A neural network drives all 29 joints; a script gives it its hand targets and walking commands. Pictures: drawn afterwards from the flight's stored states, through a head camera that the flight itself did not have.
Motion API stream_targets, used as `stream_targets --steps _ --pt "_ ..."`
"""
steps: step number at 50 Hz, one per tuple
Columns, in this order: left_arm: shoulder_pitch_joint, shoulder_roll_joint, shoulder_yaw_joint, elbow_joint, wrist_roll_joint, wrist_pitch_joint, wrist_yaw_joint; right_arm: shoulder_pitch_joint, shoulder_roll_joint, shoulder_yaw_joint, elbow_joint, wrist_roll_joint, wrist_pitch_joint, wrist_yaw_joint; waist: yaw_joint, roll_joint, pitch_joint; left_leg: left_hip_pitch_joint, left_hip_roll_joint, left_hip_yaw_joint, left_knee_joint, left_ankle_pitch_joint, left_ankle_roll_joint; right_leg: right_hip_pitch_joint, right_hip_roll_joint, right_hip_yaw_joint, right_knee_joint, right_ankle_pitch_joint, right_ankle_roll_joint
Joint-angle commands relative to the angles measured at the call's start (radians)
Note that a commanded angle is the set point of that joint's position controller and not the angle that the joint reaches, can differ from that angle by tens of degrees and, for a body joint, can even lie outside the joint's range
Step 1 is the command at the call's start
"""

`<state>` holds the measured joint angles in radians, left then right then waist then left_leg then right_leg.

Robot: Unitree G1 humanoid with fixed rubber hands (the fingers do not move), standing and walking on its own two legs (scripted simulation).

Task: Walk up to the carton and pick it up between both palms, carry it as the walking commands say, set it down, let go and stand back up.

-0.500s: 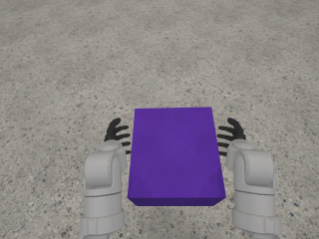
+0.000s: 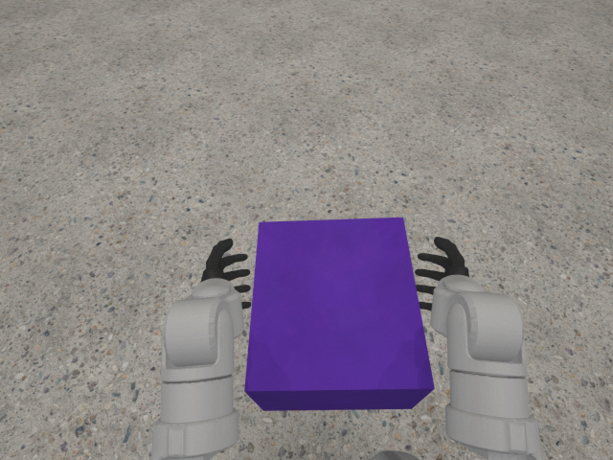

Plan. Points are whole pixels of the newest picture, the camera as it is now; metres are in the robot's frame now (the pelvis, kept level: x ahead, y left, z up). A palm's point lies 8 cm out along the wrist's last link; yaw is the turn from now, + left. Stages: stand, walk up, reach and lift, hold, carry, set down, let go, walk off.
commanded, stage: carry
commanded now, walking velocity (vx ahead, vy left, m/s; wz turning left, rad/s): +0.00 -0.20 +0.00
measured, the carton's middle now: (333, 313) +0.31 +0.00 -0.02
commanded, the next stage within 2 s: none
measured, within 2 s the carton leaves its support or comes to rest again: neither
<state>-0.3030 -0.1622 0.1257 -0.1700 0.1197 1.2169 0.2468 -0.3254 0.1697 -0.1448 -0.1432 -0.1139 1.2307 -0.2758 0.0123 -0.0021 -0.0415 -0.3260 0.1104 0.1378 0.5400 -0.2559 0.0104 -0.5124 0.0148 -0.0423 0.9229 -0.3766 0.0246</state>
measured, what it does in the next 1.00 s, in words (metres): steps to the right: right foot, then left foot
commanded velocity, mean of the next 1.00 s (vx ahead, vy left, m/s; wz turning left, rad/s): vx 0.00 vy -0.20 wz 0.00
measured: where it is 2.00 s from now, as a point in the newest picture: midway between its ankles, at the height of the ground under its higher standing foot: outside the picture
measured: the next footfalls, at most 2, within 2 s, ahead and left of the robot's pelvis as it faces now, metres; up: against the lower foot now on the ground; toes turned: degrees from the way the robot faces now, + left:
right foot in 0.16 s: +0.03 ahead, -0.21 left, +0.00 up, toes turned -4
left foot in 0.44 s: -0.03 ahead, -0.03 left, +0.00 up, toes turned +10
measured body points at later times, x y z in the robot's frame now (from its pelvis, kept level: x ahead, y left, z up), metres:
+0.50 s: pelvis -0.07 -0.13 -0.01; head -0.07 -0.11 +0.44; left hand +0.24 +0.01 +0.06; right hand +0.23 -0.28 +0.07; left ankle -0.07 -0.04 -0.74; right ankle -0.02 -0.21 -0.72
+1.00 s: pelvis -0.15 -0.25 -0.01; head -0.13 -0.25 +0.44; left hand +0.17 -0.13 +0.07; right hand +0.15 -0.42 +0.07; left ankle -0.16 -0.16 -0.71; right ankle -0.09 -0.35 -0.74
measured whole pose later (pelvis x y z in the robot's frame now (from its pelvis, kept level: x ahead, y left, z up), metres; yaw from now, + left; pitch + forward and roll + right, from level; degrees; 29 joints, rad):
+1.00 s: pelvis -0.15 -0.25 -0.01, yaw +1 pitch +3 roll +0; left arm -0.36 -0.18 0.14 -0.14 0.15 1.19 0.21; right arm -0.32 0.17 -0.17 -0.21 -0.09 1.24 -0.31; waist -0.04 0.01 -0.02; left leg -0.43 0.05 0.13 0.85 -0.49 -0.03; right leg -0.39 0.00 -0.10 0.54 -0.20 -0.05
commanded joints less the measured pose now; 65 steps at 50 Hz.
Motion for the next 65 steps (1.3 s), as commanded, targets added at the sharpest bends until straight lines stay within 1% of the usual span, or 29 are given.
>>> stream_targets --steps 1,5,7,8,9,10,13,18,21,22,23,24,25,27,30,36,38,39,40,43,48,51,52,53,54,55,57,60,65 --pt "-0.56 -1.073 -0.706 -0.056 -0.475 -0.012 -0.406 -0.519 0.995 0.61 -0.08 0.426 -0.022 0.461 -0.03 0.195 -0.305 0.266 0.225 -0.15 -0.121 0.522 0.107 -0.025 -0.032 0.005 -0.032 -0.05 0.045" --pt "-0.495 -1.049 -0.686 -0.012 -0.47 0.006 -0.407 -0.471 0.965 0.612 -0.078 0.392 -0.016 0.442 -0.037 0.266 -0.328 0.254 0.225 -0.136 -0.079 0.583 0.089 0.1 -0.002 -0.063 -0.274 -0.046 0.048" --pt "-0.46 -1.049 -0.681 0.002 -0.467 0.013 -0.412 -0.459 0.96 0.623 -0.074 0.382 -0.012 0.436 -0.023 0.219 -0.344 0.193 0.177 -0.095 -0.008 0.478 0.021 0.262 0.013 -0.101 -0.533 0.122 0.033" --pt "-0.453 -1.046 -0.678 -0.003 -0.466 0.014 -0.416 -0.459 0.961 0.631 -0.074 0.382 -0.013 0.434 -0.02 0.124 -0.348 0.097 0.141 -0.068 0.071 0.376 -0.023 0.385 -0.05 -0.032 -0.614 0.177 0.029" --pt "-0.447 -1.034 -0.67 -0.003 -0.465 0.015 -0.423 -0.46 0.956 0.633 -0.068 0.375 -0.015 0.432 -0.012 -0.081 -0.336 -0.096 0.084 -0.028 0.202 0.078 -0.077 0.49 -0.234 0.154 -0.619 0.442 -0.008" --pt "-0.444 -1.034 -0.65 0.022 -0.443 0.004 -0.427 -0.477 0.975 0.657 -0.077 0.379 -0.007 0.438 -0.006 -0.38 -0.33 -0.231 -0.042 0.011 0.322 -0.385 -0.093 0.44 -0.377 0.314 -0.582 0.611 -0.152" --pt "-0.471 -1.047 -0.614 0.012 -0.434 -0.007 -0.428 -0.597 1.017 0.7 -0.123 0.449 -0.019 0.445 -0.008 -0.178 -0.318 -0.229 -0.048 -0.07 0.617 -0.338 -0.052 0.38 -0.274 0.137 -0.528 0.591 -0.195" --pt "-0.465 -1.058 -0.608 -0.024 -0.407 -0.024 -0.4 -0.573 1.01 0.68 -0.12 0.485 -0.003 0.452 -0.003 -0.18 -0.379 -0.159 -0.051 -0.023 0.368 -0.264 -0.043 0.454 -0.245 0.126 -0.493 0.548 -0.223" --pt "-0.437 -1.05 -0.632 -0.009 -0.389 -0.018 -0.389 -0.53 1.006 0.666 -0.078 0.48 0.007 0.464 -0.016 -0.136 -0.378 0.048 -0.063 -0.002 -0.044 -0.084 -0.004 0.376 -0.208 0.094 -0.45 0.482 -0.203" --pt "-0.434 -1.045 -0.64 -0.008 -0.387 -0.018 -0.386 -0.536 1.004 0.665 -0.074 0.478 0.008 0.469 -0.018 -0.085 -0.366 0.17 0.004 -0.055 -0.203 0.032 -0.001 0.281 -0.177 0.077 -0.417 0.394 -0.156" --pt "-0.443 -1.047 -0.654 -0.02 -0.391 -0.021 -0.383 -0.531 0.999 0.656 -0.069 0.483 0.011 0.474 -0.019 0.082 -0.359 0.304 0.214 -0.295 -0.266 0.06 0.02 0.11 -0.129 0.056 -0.314 0.217 -0.088" --pt "-0.501 -1.047 -0.67 -0.057 -0.409 -0.008 -0.39 -0.462 0.997 0.628 -0.003 0.453 0.0 0.475 -0.021 0.416 -0.285 0.251 0.451 -0.543 -0.265 0.296 0.164 -0.07 -0.025 -0.008 -0.161 -0.094 -0.024" --pt "-0.522 -1.065 -0.679 -0.044 -0.419 -0.012 -0.389 -0.466 1.015 0.634 -0.013 0.457 0.003 0.479 -0.026 0.277 -0.26 0.224 0.426 -0.485 -0.23 0.411 0.203 -0.05 -0.048 0.089 0.016 -0.102 -0.026" --pt "-0.55 -1.079 -0.69 -0.049 -0.444 -0.018 -0.399 -0.5 1.017 0.618 -0.032 0.448 -0.005 0.482 -0.029 0.124 -0.255 0.216 0.331 -0.312 -0.202 0.361 0.156 -0.072 -0.046 0.105 0.102 -0.019 -0.003" --pt "-0.576 -1.08 -0.701 -0.048 -0.473 -0.014 -0.406 -0.544 1.002 0.612 -0.074 0.431 -0.022 0.466 -0.026 0.177 -0.286 0.272 0.225 -0.164 -0.132 0.496 0.111 -0.043 -0.038 0.031 -0.008 -0.023 0.044" --pt "-0.487 -1.05 -0.679 0.007 -0.471 0.011 -0.41 -0.479 0.963 0.617 -0.07 0.383 -0.015 0.437 -0.028 0.249 -0.332 0.25 0.203 -0.122 -0.044 0.551 0.066 0.167 0.017 -0.088 -0.413 0.035 0.046" --pt "-0.465 -1.047 -0.673 0.002 -0.468 0.014 -0.417 -0.474 0.962 0.63 -0.072 0.381 -0.014 0.433 -0.019 0.115 -0.348 0.104 0.138 -0.073 0.072 0.374 -0.021 0.395 -0.057 -0.018 -0.618 0.183 0.034" --pt "-0.46 -1.04 -0.666 0.007 -0.467 0.013 -0.423 -0.477 0.956 0.636 -0.069 0.374 -0.016 0.431 -0.01 -0.103 -0.346 -0.105 0.066 -0.024 0.189 0.075 -0.076 0.508 -0.244 0.181 -0.622 0.451 -0.02" --pt "-0.461 -1.04 -0.646 0.026 -0.447 0.003 -0.426 -0.495 0.972 0.653 -0.077 0.379 -0.008 0.438 -0.006 -0.368 -0.333 -0.196 -0.038 -0.002 0.317 -0.39 -0.088 0.425 -0.373 0.312 -0.58 0.61 -0.151" --pt "-0.479 -1.051 -0.611 0.016 -0.435 -0.006 -0.427 -0.602 1.016 0.695 -0.119 0.447 -0.019 0.445 -0.008 -0.179 -0.315 -0.217 -0.048 -0.069 0.591 -0.335 -0.05 0.39 -0.27 0.136 -0.528 0.596 -0.191" --pt "-0.468 -1.058 -0.606 -0.017 -0.407 -0.022 -0.399 -0.579 1.009 0.678 -0.114 0.483 -0.002 0.453 -0.002 -0.179 -0.384 -0.152 -0.053 -0.025 0.354 -0.266 -0.042 0.47 -0.246 0.125 -0.487 0.592 -0.221" --pt "-0.443 -1.05 -0.63 -0.006 -0.389 -0.017 -0.388 -0.54 1.006 0.667 -0.076 0.479 0.007 0.465 -0.017 -0.132 -0.376 0.066 -0.06 -0.001 -0.077 -0.062 -0.004 0.374 -0.201 0.085 -0.445 0.482 -0.194" --pt "-0.441 -1.046 -0.639 -0.006 -0.387 -0.018 -0.384 -0.547 1.005 0.665 -0.07 0.477 0.009 0.47 -0.016 -0.075 -0.36 0.189 0.016 -0.07 -0.218 0.038 0.0 0.268 -0.167 0.071 -0.408 0.377 -0.144" --pt "-0.446 -1.047 -0.647 -0.013 -0.388 -0.018 -0.383 -0.52 0.998 0.649 -0.054 0.474 0.01 0.474 -0.017 0.128 -0.346 0.303 0.246 -0.344 -0.266 0.066 0.042 0.081 -0.112 0.045 -0.314 0.191 -0.065" --pt "-0.511 -1.048 -0.664 -0.053 -0.409 -0.008 -0.389 -0.475 1.001 0.631 -0.007 0.452 0.0 0.474 -0.023 0.399 -0.282 0.224 0.448 -0.541 -0.262 0.291 0.182 -0.039 -0.03 0.008 -0.141 -0.114 -0.019" --pt "-0.531 -1.065 -0.673 -0.043 -0.417 -0.011 -0.389 -0.481 1.02 0.636 -0.013 0.458 0.004 0.478 -0.028 0.265 -0.253 0.201 0.42 -0.478 -0.233 0.392 0.21 -0.028 -0.048 0.092 0.019 -0.103 -0.022" --pt "-0.564 -1.08 -0.689 -0.047 -0.448 -0.016 -0.4 -0.51 1.018 0.616 -0.028 0.444 -0.005 0.48 -0.028 0.138 -0.245 0.208 0.317 -0.297 -0.205 0.336 0.154 -0.057 -0.054 0.099 0.072 -0.023 0.004" --pt "-0.584 -1.078 -0.697 -0.047 -0.474 -0.011 -0.407 -0.546 1.004 0.613 -0.07 0.427 -0.021 0.463 -0.029 0.187 -0.285 0.275 0.223 -0.163 -0.122 0.525 0.114 -0.022 -0.035 0.023 -0.047 -0.039 0.048" --pt "-0.499 -1.05 -0.676 0.005 -0.473 0.01 -0.411 -0.489 0.967 0.615 -0.073 0.384 -0.015 0.436 -0.031 0.244 -0.329 0.268 0.208 -0.13 -0.051 0.583 0.078 0.151 0.014 -0.077 -0.368 0.01 0.052"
